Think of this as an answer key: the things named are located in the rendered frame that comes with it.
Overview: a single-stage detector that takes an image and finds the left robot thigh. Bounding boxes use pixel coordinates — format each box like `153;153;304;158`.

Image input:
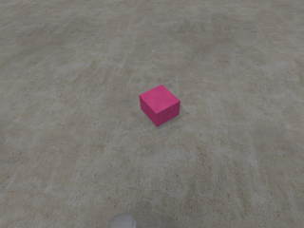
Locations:
106;213;136;228

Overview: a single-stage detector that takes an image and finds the carton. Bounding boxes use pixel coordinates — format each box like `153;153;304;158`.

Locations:
139;85;181;127

